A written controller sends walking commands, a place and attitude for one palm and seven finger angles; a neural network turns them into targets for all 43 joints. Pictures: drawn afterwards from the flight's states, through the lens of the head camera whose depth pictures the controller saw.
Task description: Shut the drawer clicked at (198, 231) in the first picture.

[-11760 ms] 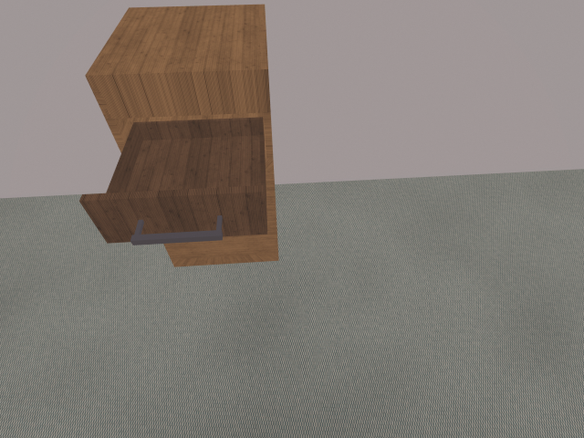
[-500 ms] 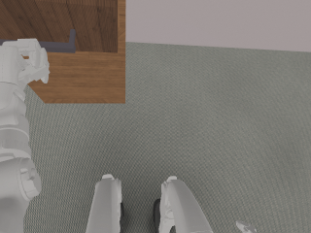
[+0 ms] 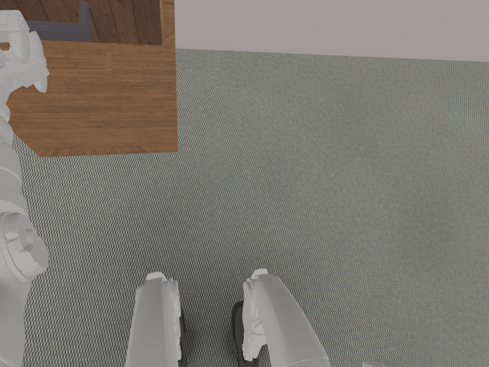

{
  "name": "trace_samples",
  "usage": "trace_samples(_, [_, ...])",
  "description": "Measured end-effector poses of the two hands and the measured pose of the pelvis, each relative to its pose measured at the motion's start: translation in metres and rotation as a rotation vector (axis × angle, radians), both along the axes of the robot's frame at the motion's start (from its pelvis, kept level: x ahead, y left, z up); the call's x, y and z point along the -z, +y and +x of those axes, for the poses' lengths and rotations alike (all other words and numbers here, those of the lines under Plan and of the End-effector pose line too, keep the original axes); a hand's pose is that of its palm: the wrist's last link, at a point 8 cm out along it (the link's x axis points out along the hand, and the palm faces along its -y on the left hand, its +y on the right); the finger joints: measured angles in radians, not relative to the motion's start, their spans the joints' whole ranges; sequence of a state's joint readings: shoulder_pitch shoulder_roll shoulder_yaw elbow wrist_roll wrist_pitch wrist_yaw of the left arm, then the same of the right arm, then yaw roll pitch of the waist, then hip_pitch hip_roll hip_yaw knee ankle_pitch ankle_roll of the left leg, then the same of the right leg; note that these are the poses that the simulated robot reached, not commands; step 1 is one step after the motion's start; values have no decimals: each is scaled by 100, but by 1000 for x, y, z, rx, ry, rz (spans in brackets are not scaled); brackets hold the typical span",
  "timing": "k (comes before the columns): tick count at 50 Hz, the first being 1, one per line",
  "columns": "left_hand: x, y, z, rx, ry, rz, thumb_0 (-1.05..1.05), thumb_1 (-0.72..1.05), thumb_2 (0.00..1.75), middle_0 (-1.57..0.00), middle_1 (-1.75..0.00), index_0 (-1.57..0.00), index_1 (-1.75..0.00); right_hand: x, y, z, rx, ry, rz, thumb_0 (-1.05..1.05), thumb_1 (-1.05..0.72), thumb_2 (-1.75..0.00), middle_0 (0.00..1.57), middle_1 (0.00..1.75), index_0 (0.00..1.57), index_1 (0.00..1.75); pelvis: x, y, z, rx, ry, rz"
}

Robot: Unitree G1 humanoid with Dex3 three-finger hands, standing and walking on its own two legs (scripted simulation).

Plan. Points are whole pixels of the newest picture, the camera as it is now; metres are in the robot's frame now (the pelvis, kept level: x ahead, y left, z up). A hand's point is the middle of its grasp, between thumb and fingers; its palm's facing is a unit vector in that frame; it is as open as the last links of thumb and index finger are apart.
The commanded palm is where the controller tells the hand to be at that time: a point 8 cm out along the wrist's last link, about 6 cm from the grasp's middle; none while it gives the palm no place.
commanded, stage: push the drawer shut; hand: left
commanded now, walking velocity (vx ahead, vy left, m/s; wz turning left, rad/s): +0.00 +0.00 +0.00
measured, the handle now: (11, 17) +0.61 +0.30 +0.05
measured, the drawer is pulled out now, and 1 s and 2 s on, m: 0.05 0.00 0.00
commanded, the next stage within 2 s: pull the fist back off the drawer in 0.66 s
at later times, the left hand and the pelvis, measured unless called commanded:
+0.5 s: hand (41, 28) +0.59 +0.26 +0.05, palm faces +0.07 -1.00 -0.04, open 3.2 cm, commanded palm +0.62 +0.24 +0.05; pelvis +0.00 -0.01 -0.01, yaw -1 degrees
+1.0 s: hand (35, 27) +0.59 +0.27 +0.05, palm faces +0.05 -1.00 -0.06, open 3.1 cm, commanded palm +0.62 +0.23 +0.05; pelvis -0.02 +0.00 -0.02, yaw -3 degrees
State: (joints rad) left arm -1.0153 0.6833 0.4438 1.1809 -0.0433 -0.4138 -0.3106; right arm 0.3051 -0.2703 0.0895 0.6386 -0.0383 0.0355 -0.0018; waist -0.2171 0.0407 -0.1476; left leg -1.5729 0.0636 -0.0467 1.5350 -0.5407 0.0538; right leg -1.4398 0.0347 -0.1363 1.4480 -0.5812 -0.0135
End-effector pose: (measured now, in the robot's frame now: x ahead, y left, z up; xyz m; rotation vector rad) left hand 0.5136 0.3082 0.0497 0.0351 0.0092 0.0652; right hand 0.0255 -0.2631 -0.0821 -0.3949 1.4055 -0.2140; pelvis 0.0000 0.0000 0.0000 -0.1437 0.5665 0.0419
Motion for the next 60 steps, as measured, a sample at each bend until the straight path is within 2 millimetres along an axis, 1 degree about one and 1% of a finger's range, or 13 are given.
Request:
trace_samples(10, [1, 3, 24, -4, -4, 0, 2, 73, 90, -140, -160, -140, -160, 2, -2, -11, 13, 44, -23, 0, -90, -90, 21, 30, 20, 30, 8, -1, -1, 2, 29, -12])
trace_samples(22, [-1, -1, 52, -14, 9, 3, 4, 78, 92, -140, -160, -140, -160, 1, 2, -33, 51, 108, -25, 0, -90, -90, 20, 30, 20, 30, 13, -4, 0, 8, 58, -22])
trace_samples(30, [-1, 7, 54, -12, 19, 13, 2, 68, 93, -140, -160, -140, -160, 3, 5, -46, 59, 136, -25, 0, -90, -90, 21, 30, 20, 30, 18, -6, -3, 9, 62, -27])
trace_samples(36, [-1, 10, 56, -7, 16, 20, 2, 65, 93, -140, -160, -140, -160, 4, 7, -51, 59, 127, -44, 0, -90, -90, 21, 30, 21, 30, 22, -6, -9, 9, 64, -36])
trace_samples(49, [-2, 11, 56, 10, 27, 21, 2, 66, 92, -140, -160, -140, -160, 0, 14, -60, 56, 100, -65, 0, -90, -90, 21, 30, 20, 30, 23, 2, -18, 13, 62, -46])
trace_samples(60, [1, 9, 54, 5, 21, -4, 1, 70, 89, -140, -160, -140, -160, -3, 26, -65, 78, 123, -32, 0, -90, -90, 21, 30, 21, 30, 19, 8, -14, 19, 61, -45])
